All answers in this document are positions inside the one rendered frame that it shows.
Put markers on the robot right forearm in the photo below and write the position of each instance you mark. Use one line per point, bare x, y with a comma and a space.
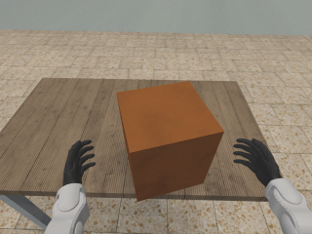
289, 206

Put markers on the robot left forearm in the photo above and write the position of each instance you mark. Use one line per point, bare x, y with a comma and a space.
70, 211

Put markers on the robot right hand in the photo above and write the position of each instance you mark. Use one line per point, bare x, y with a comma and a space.
261, 161

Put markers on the carton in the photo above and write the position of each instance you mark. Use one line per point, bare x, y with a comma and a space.
171, 138

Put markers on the robot left hand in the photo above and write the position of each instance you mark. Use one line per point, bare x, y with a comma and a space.
73, 169

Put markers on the table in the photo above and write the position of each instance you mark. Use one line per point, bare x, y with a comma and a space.
35, 142

